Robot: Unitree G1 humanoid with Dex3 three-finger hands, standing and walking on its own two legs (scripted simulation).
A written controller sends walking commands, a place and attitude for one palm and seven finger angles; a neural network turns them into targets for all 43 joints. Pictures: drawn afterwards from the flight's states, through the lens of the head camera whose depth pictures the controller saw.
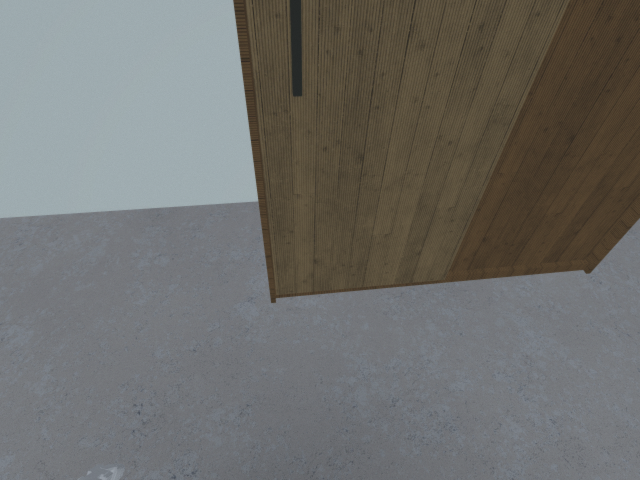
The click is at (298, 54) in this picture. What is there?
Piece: wardrobe's sliding door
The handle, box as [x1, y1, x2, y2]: [290, 0, 301, 96]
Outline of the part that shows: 300,0 290,0 293,96 301,95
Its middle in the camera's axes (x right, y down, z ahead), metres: -0.05 -0.42 +0.69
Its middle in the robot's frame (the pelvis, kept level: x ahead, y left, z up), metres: +0.83 +0.10 +0.25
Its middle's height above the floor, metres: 1.02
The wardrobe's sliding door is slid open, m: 0.00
